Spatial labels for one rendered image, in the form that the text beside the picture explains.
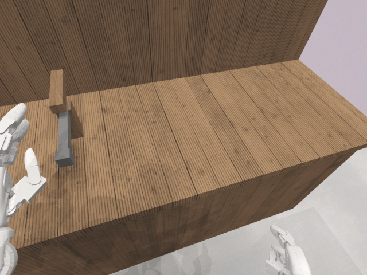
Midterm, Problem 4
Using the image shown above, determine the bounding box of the tap lever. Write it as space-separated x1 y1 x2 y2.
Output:
55 106 74 168

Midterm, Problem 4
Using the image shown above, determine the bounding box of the robot right hand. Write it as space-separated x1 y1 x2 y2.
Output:
266 225 311 275

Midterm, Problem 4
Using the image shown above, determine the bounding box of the counter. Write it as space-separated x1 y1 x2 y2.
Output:
0 0 367 275

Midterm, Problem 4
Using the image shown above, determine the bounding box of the left robot forearm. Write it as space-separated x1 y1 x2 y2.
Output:
0 227 18 275

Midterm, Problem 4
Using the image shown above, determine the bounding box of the robot left hand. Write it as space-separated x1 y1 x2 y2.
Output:
0 103 46 228

